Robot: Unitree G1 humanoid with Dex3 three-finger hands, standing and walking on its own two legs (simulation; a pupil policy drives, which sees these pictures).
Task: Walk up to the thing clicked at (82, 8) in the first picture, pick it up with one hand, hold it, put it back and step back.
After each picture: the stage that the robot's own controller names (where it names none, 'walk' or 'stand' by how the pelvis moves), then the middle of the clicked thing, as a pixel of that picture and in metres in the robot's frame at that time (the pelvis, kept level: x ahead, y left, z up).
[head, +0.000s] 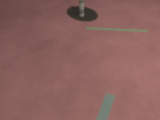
stand; (81, 8) +2.18 -0.02 -0.66
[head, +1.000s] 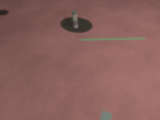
walk; (74, 19) +2.03 +0.19 -0.64
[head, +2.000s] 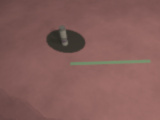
walk; (63, 35) +1.46 +0.28 -0.65
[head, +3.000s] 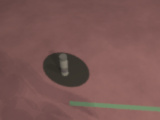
walk; (64, 65) +1.01 +0.22 -0.64
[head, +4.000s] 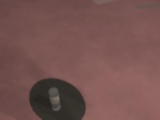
walk; (54, 99) +0.64 +0.20 -0.63
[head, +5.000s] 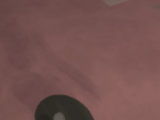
stand; out of the picture +0.43 +0.20 -0.63
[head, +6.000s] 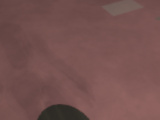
stand; out of the picture +0.39 +0.16 -0.65
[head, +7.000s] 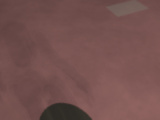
stand; out of the picture +0.40 +0.14 -0.66
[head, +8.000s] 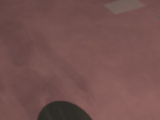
stand; out of the picture +0.41 +0.16 -0.66
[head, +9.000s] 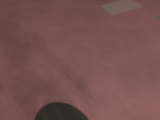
stand; out of the picture +0.41 +0.18 -0.66
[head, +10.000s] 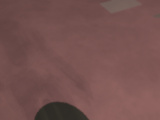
stand; out of the picture +0.40 +0.18 -0.66
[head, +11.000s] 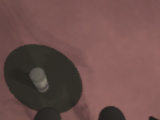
go down; (40, 81) +0.45 +0.20 -0.42
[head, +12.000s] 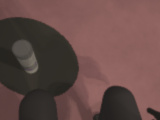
go down; (27, 59) +0.48 +0.23 -0.28
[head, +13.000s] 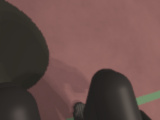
close in; out of the picture +0.46 +0.27 -0.17
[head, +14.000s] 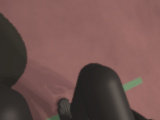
close; out of the picture +0.46 +0.29 -0.16
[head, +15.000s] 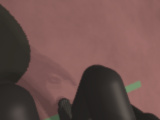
lift; out of the picture +0.41 +0.27 -0.17
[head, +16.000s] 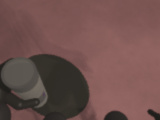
lift; (30, 88) +0.32 +0.17 +0.02
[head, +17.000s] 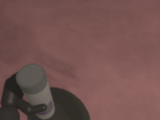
hold; (39, 96) +0.31 +0.15 +0.03
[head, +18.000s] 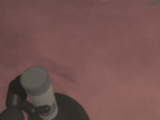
hold; (43, 97) +0.30 +0.14 +0.02
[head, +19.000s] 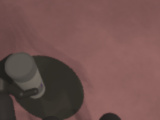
crouch; (29, 80) +0.37 +0.17 -0.03
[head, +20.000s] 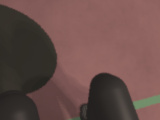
lower; out of the picture +0.48 +0.25 -0.08
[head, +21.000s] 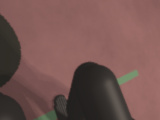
lower; out of the picture +0.46 +0.29 -0.17
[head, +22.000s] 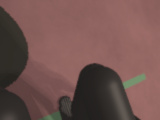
lower; out of the picture +0.43 +0.28 -0.16
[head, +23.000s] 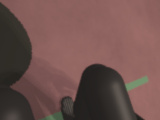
lower; out of the picture +0.42 +0.28 -0.16
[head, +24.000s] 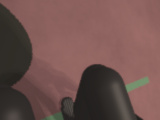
lower; out of the picture +0.42 +0.27 -0.16
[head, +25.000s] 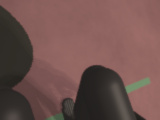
open; out of the picture +0.43 +0.26 -0.17
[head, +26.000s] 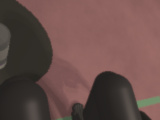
stand; out of the picture +0.43 +0.24 -0.18
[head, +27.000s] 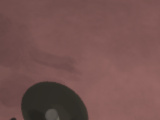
stand; out of the picture +0.39 +0.17 -0.55
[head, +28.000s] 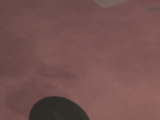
stand; out of the picture +0.39 +0.16 -0.60
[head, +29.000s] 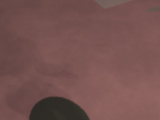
stand; out of the picture +0.38 +0.17 -0.60
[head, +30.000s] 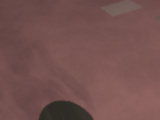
stand; out of the picture +0.40 +0.15 -0.65
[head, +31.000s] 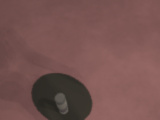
walk; (62, 104) +0.49 +0.17 -0.62
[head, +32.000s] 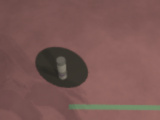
walk; (61, 68) +0.79 +0.15 -0.62
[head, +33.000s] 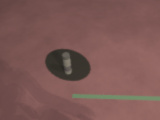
stand; (67, 63) +1.04 +0.19 -0.64
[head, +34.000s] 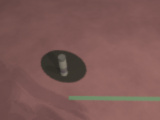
stand; (63, 65) +1.02 +0.20 -0.66
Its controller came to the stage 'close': yes
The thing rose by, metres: 0.67
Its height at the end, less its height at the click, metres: +0.00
